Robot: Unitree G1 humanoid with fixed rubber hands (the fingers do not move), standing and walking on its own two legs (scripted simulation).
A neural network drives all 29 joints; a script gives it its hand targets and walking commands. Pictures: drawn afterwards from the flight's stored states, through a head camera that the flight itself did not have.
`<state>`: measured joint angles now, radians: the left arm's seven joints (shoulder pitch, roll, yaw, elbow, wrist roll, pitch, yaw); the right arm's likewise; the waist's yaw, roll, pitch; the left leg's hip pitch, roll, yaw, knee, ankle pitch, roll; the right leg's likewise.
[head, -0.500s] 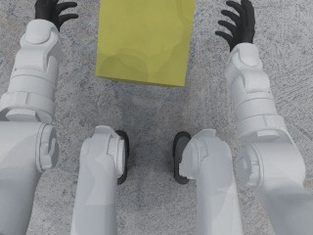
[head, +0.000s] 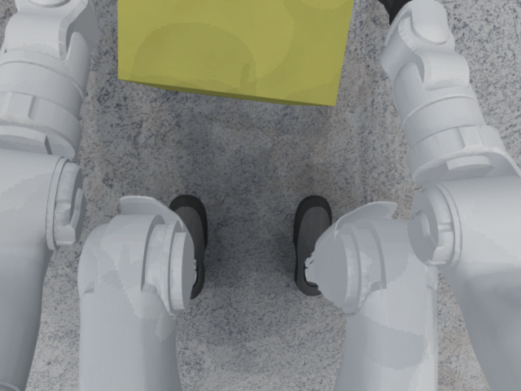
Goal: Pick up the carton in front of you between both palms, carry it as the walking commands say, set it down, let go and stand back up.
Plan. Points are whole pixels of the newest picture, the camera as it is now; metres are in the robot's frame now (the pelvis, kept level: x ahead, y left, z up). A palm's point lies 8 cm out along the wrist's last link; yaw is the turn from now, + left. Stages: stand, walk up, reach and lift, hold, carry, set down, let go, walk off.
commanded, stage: reach and lift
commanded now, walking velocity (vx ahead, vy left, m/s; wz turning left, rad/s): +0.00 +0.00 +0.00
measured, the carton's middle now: (237, 13) +0.53 +0.05 -0.24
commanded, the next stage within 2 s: none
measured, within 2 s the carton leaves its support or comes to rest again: leaves its support in 0.62 s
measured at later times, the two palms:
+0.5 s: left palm out of the picture +0.55 +0.20 -0.16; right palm out of the picture +0.54 -0.10 -0.16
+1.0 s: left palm out of the picture +0.50 +0.21 -0.01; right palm out of the picture +0.51 -0.09 -0.01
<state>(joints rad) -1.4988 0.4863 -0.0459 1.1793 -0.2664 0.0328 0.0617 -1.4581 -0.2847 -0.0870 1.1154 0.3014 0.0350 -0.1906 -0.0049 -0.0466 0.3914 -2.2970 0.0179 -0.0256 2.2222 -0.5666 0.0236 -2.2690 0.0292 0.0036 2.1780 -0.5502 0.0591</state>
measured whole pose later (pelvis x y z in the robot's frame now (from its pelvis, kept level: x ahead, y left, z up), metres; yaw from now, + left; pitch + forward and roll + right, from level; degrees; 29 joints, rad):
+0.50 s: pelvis -0.01 +0.00 +0.01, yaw +0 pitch +35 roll -4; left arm -1.63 0.40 -0.02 1.31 -0.16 0.08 0.07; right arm -1.50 -0.19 -0.27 1.14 0.14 0.06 -0.20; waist 0.01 -0.05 0.40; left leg -2.27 0.00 -0.04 2.20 -0.54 0.01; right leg -2.24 0.02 -0.01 2.16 -0.54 0.05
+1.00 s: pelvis +0.00 -0.01 +0.06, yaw +4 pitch +41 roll -3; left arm -1.20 0.16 0.34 0.86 0.13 0.34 0.02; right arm -1.11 0.03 -0.52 0.71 -0.13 0.31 -0.14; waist 0.01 -0.03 -0.06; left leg -2.20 -0.05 -0.05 1.99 -0.51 -0.02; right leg -2.16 0.06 0.04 1.99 -0.55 0.07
